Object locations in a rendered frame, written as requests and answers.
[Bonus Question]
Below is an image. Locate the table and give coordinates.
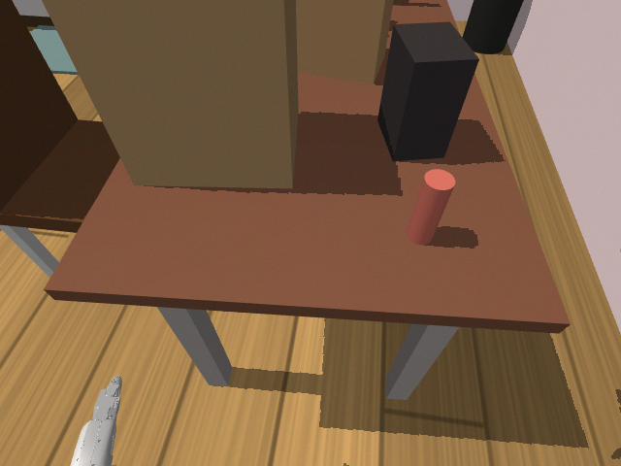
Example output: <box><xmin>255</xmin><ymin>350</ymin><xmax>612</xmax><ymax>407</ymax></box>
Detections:
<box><xmin>44</xmin><ymin>0</ymin><xmax>571</xmax><ymax>400</ymax></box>

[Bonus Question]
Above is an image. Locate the left robot hand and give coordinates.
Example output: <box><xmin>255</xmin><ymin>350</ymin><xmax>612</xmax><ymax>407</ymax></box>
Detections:
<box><xmin>70</xmin><ymin>376</ymin><xmax>122</xmax><ymax>466</ymax></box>

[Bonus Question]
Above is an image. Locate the chair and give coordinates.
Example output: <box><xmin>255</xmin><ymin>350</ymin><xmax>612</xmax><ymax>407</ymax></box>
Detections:
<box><xmin>0</xmin><ymin>0</ymin><xmax>120</xmax><ymax>277</ymax></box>

